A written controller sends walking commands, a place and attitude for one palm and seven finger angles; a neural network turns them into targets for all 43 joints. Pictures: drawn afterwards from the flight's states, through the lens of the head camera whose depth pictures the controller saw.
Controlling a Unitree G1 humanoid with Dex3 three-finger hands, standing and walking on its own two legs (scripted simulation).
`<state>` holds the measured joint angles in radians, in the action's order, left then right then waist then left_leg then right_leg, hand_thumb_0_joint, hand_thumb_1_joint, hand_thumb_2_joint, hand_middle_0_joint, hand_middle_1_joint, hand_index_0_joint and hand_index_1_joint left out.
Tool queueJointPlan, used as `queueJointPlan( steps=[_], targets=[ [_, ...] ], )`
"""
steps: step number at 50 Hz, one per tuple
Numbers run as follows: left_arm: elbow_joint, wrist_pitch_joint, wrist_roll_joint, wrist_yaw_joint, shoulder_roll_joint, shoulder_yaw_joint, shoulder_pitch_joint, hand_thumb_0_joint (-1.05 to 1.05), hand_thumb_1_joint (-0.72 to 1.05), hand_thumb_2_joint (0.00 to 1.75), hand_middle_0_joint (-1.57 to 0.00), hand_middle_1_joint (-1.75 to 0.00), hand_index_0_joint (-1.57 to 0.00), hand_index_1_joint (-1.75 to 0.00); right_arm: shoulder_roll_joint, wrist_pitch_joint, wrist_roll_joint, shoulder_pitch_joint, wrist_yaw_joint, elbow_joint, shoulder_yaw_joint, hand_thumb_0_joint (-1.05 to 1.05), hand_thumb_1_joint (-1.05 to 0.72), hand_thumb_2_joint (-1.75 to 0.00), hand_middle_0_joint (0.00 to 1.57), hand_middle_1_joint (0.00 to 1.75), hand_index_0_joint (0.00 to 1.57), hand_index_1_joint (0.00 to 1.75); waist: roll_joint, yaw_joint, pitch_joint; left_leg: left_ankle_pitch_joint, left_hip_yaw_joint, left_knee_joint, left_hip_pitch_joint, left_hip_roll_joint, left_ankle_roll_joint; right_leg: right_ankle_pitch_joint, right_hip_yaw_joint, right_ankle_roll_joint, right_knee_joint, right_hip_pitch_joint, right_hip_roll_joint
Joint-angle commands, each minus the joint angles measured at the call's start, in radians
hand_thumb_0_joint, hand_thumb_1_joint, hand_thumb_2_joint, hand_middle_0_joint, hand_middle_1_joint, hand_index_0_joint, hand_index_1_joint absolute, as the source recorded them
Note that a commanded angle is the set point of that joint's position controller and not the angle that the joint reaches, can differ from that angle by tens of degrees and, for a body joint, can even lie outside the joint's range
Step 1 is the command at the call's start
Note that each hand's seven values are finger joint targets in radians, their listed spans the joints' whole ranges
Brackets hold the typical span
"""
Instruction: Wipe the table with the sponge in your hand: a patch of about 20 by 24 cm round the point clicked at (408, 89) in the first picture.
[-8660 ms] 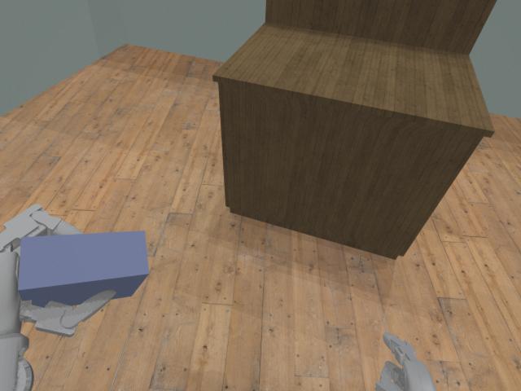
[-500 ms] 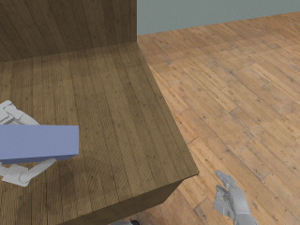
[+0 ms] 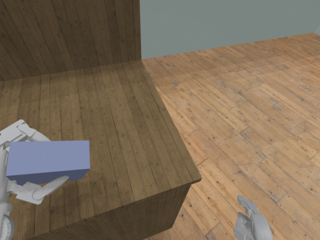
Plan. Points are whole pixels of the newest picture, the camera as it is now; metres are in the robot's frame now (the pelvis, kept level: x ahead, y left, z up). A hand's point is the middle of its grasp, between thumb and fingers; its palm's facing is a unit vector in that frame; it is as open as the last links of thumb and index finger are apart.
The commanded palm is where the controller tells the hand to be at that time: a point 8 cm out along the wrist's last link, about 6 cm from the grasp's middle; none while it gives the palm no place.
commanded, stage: come to a stop and stand still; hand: left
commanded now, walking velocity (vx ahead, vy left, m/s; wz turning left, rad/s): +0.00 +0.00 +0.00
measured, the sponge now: (62, 163) +0.23 +0.21 +0.13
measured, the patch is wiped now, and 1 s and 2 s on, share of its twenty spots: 0.00 0.00 0.00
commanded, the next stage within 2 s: look again from close up in 0.02 s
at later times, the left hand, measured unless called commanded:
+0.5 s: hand (32, 154) +0.23 +0.26 +0.15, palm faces +0.33 -0.88 -0.35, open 9.4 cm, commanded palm +0.17 +0.30 +0.17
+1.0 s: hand (51, 154) +0.23 +0.22 +0.16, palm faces +0.29 -0.88 -0.38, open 9.4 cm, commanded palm +0.18 +0.27 +0.17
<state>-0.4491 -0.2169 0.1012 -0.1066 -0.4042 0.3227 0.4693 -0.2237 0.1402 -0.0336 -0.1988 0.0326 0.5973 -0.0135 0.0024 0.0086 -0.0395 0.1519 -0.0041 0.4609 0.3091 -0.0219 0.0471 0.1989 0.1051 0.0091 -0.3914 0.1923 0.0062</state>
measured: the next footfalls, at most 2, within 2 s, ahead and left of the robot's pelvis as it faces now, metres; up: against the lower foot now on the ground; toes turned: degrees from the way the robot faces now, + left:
none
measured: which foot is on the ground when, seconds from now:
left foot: down 0.00-1.00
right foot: down 0.00-1.00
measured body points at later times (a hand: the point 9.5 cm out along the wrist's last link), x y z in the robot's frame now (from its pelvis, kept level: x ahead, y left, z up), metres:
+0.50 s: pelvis +0.01 +0.02 +0.00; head +0.03 +0.04 +0.45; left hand +0.21 +0.31 +0.17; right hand +0.19 -0.21 -0.06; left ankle +0.06 +0.08 -0.74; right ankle +0.01 -0.11 -0.74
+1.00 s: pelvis +0.00 -0.01 +0.00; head +0.03 +0.01 +0.45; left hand +0.21 +0.27 +0.18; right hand +0.18 -0.23 -0.07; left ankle +0.06 +0.08 -0.74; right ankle +0.01 -0.12 -0.74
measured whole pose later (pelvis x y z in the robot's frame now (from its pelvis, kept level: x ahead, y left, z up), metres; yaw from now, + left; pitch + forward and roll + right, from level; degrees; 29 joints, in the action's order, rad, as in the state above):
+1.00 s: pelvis +0.00 -0.01 +0.00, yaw -3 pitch +0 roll -2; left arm -0.53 -0.17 0.08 -0.10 -0.38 0.34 0.48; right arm -0.18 0.10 -0.01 -0.19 0.04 0.55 -0.03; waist -0.01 0.01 -0.06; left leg 0.15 0.04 0.43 0.29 0.01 0.04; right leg 0.18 0.06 0.02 -0.36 0.20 0.03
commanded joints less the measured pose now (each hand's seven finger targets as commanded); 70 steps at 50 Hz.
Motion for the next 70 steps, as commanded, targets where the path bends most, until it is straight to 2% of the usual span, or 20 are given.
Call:
queueJointPlan(
  steps=[1, 5, 9, 12, 13, 17, 18, 27, 30, 35, 37, 38, 47, 48, 52, 53, 60, 67, 68, 70],
  targets=[
    [-0.22, -0.059, 0.016, -0.017, -0.18, 0.138, -0.074, 0.0, 0.1, 1.3, -1.2, -1.6, -1.2, -1.6, -0.129, 0.062, 0.001, 0.102, 0.009, -0.163, 0.054, 0.0, -0.9, -0.9, 0.2, 0.3, 0.2, 0.3, 0.048, 0.005, 0.131, 0.049, -0.147, -0.078, -0.092, 0.085, -0.026, 0.031, -0.154, 0.019, 0.101, 0.01, -0.12],
    [-0.238, -0.058, 0.01, -0.017, -0.167, 0.123, -0.08, 0.0, 0.1, 1.3, -1.2, -1.6, -1.2, -1.6, -0.132, 0.061, 0.002, 0.102, 0.008, -0.163, 0.053, 0.0, -0.9, -0.9, 0.2, 0.3, 0.2, 0.3, 0.066, 0.005, 0.13, 0.046, -0.156, -0.095, -0.095, 0.094, -0.026, 0.023, -0.142, 0.018, 0.091, 0.005, -0.11],
    [-0.221, -0.047, 0.008, -0.018, -0.156, 0.12, -0.068, 0.0, 0.1, 1.3, -1.2, -1.6, -1.2, -1.6, -0.132, 0.055, 0.003, 0.103, 0.01, -0.162, 0.054, 0.0, -0.9, -0.9, 0.2, 0.3, 0.2, 0.3, 0.027, 0.006, 0.135, 0.025, -0.147, -0.099, -0.107, 0.095, -0.025, -0.008, -0.139, 0.013, 0.092, -0.005, -0.105],
    [-0.204, -0.037, 0.002, -0.022, -0.17, 0.134, -0.07, 0.0, 0.1, 1.3, -1.2, -1.6, -1.2, -1.6, -0.133, 0.05, 0.003, 0.111, 0.013, -0.16, 0.053, 0.0, -0.9, -0.9, 0.2, 0.3, 0.2, 0.3, 0.047, 0.006, 0.126, 0.041, -0.152, -0.113, -0.113, 0.101, -0.031, 0.014, -0.14, 0.012, 0.091, 0.003, -0.101],
    [-0.207, -0.038, 0.001, -0.017, -0.131, 0.101, -0.076, 0.0, 0.1, 1.3, -1.2, -1.6, -1.2, -1.6, -0.125, 0.045, 0.007, 0.104, 0.013, -0.162, 0.048, 0.0, -0.9, -0.9, 0.2, 0.3, 0.2, 0.3, 0.035, 0.004, 0.123, 0.049, -0.148, -0.119, -0.108, 0.105, -0.028, 0.014, -0.133, 0.011, 0.094, -0.001, -0.098],
    [-0.232, -0.033, -0.011, -0.026, -0.166, 0.123, -0.11, 0.0, 0.1, 1.3, -1.2, -1.6, -1.2, -1.6, -0.132, 0.043, 0.005, 0.115, 0.014, -0.166, 0.049, 0.0, -0.9, -0.9, 0.2, 0.3, 0.2, 0.3, 0.08, 0.004, 0.123, 0.076, -0.159, -0.136, -0.109, 0.11, -0.033, 0.031, -0.138, 0.013, 0.085, -0.006, -0.093],
    [-0.24, -0.037, -0.013, -0.021, -0.132, 0.097, -0.116, 0.0, 0.1, 1.3, -1.2, -1.6, -1.2, -1.6, -0.125, 0.04, 0.011, 0.106, 0.015, -0.168, 0.044, 0.0, -0.9, -0.9, 0.2, 0.3, 0.2, 0.3, 0.079, 0.005, 0.12, 0.094, -0.161, -0.15, -0.095, 0.116, -0.029, 0.031, -0.128, 0.011, 0.081, -0.013, -0.086],
    [-0.264, -0.031, -0.02, -0.023, -0.163, 0.137, -0.05, 0.0, 0.1, 1.3, -1.2, -1.6, -1.2, -1.6, -0.13, 0.036, 0.014, 0.099, 0.015, -0.175, 0.048, 0.0, -0.9, -0.9, 0.2, 0.3, 0.2, 0.3, 0.106, 0.008, 0.175, -0.085, -0.151, -0.13, -0.137, 0.12, -0.054, -0.074, -0.115, 0.012, 0.047, -0.064, -0.081],
    [-0.256, -0.033, -0.014, -0.017, -0.141, 0.131, -0.048, 0.0, 0.1, 1.3, -1.2, -1.6, -1.2, -1.6, -0.117, 0.029, 0.017, 0.087, 0.022, -0.182, 0.044, 0.0, -0.9, -0.9, 0.2, 0.3, 0.2, 0.3, 0.057, 0.007, 0.164, -0.141, -0.152, -0.144, -0.15, 0.142, -0.068, -0.073, -0.104, 0.002, 0.053, -0.053, -0.062],
    [-0.278, -0.037, -0.017, -0.01, -0.133, 0.12, -0.079, 0.0, 0.1, 1.3, -1.2, -1.6, -1.2, -1.6, -0.112, 0.025, 0.022, 0.084, 0.024, -0.187, 0.047, 0.0, -0.9, -0.9, 0.2, 0.3, 0.2, 0.3, 0.11, 0.008, 0.162, -0.223, -0.157, -0.162, -0.189, 0.179, -0.101, -0.035, -0.095, -0.004, 0.031, -0.018, -0.038],
    [-0.268, -0.028, -0.02, -0.013, -0.149, 0.134, -0.075, 0.0, 0.1, 1.3, -1.2, -1.6, -1.2, -1.6, -0.112, 0.023, 0.024, 0.097, 0.022, -0.188, 0.049, 0.0, -0.9, -0.9, 0.2, 0.3, 0.2, 0.3, 0.121, 0.013, 0.161, -0.173, -0.154, -0.174, -0.184, 0.187, -0.101, -0.009, -0.098, -0.006, 0.025, -0.014, -0.033],
    [-0.276, -0.029, -0.018, -0.007, -0.114, 0.105, -0.08, 0.0, 0.1, 1.3, -1.2, -1.6, -1.2, -1.6, -0.104, 0.02, 0.026, 0.091, 0.021, -0.191, 0.046, 0.0, -0.9, -0.9, 0.2, 0.3, 0.2, 0.3, 0.108, 0.009, 0.155, -0.129, -0.154, -0.181, -0.162, 0.193, -0.094, -0.006, -0.097, -0.007, 0.03, -0.019, -0.033],
    [-0.314, -0.015, -0.02, -0.019, -0.16, 0.157, -0.043, 0.0, 0.1, 1.3, -1.2, -1.6, -1.2, -1.6, -0.103, 0.015, 0.023, 0.099, 0.021, -0.204, 0.051, 0.0, -0.9, -0.9, 0.2, 0.3, 0.2, 0.3, 0.123, 0.006, 0.158, 0.104, -0.125, -0.159, -0.092, 0.177, -0.045, 0.004, -0.127, 0.004, 0.059, -0.033, -0.045],
    [-0.309, -0.017, -0.014, -0.015, -0.131, 0.133, -0.043, 0.0, 0.1, 1.3, -1.2, -1.6, -1.2, -1.6, -0.097, 0.011, 0.027, 0.094, 0.022, -0.203, 0.047, 0.0, -0.9, -0.9, 0.2, 0.3, 0.2, 0.3, 0.109, 0.002, 0.152, 0.125, -0.123, -0.157, -0.073, 0.178, -0.037, 0.008, -0.124, 0.003, 0.068, -0.032, -0.044],
    [-0.295, -0.001, -0.007, -0.02, -0.162, 0.164, -0.018, 0.0, 0.1, 1.3, -1.2, -1.6, -1.2, -1.6, -0.101, 0.011, 0.021, 0.096, 0.028, -0.2, 0.053, 0.0, -0.9, -0.9, 0.2, 0.3, 0.2, 0.3, 0.077, 0.001, 0.162, 0.072, -0.098, -0.106, -0.103, 0.16, -0.037, -0.029, -0.149, 0.011, 0.079, -0.009, -0.057],
    [-0.301, -0.001, -0.002, -0.015, -0.121, 0.126, -0.026, 0.0, 0.1, 1.3, -1.2, -1.6, -1.2, -1.6, -0.098, 0.008, 0.021, 0.089, 0.028, -0.199, 0.052, 0.0, -0.9, -0.9, 0.2, 0.3, 0.2, 0.3, 0.058, -0.004, 0.161, 0.071, -0.093, -0.097, -0.099, 0.16, -0.034, -0.031, -0.144, 0.011, 0.083, -0.005, -0.057],
    [-0.27, 0.024, 0.008, -0.011, -0.131, 0.126, -0.028, 0.0, 0.1, 1.3, -1.2, -1.6, -1.2, -1.6, -0.106, 0.003, 0.013, 0.097, 0.035, -0.194, 0.056, 0.0, -0.9, -0.9, 0.2, 0.3, 0.2, 0.3, 0.034, -0.004, 0.119, 0.069, -0.062, -0.03, -0.091, 0.145, -0.031, -0.035, -0.183, 0.023, 0.108, 0.054, -0.084],
    [-0.334, 0.015, 0.014, -0.016, -0.182, 0.18, 0.021, 0.0, 0.1, 1.3, -1.2, -1.6, -1.2, -1.6, -0.095, -0.004, 0.017, 0.107, 0.042, -0.199, 0.059, 0.0, -0.9, -0.9, 0.2, 0.3, 0.2, 0.3, 0.05, 0.013, 0.142, -0.097, -0.048, 0.05, -0.083, 0.137, -0.037, -0.234, -0.188, 0.021, 0.07, 0.044, -0.107],
    [-0.339, 0.01, 0.018, -0.01, -0.144, 0.151, 0.03, 0.0, 0.1, 1.3, -1.2, -1.6, -1.2, -1.6, -0.093, -0.011, 0.024, 0.091, 0.041, -0.198, 0.06, 0.0, -0.9, -0.9, 0.2, 0.3, 0.2, 0.3, 0.041, 0.008, 0.153, -0.104, -0.042, 0.059, -0.072, 0.134, -0.037, -0.245, -0.177, 0.019, 0.066, 0.034, -0.107],
    [-0.329, 0.003, 0.021, -0.006, -0.161, 0.178, 0.041, 0.0, 0.1, 1.3, -1.2, -1.6, -1.2, -1.6, -0.093, -0.01, 0.022, 0.092, 0.042, -0.198, 0.068, 0.0, -0.9, -0.9, 0.2, 0.3, 0.2, 0.3, 0.005, 0.015, 0.165, -0.094, -0.031, 0.097, -0.076, 0.127, -0.038, -0.293, -0.19, 0.014, 0.063, 0.046, -0.126]
  ],
)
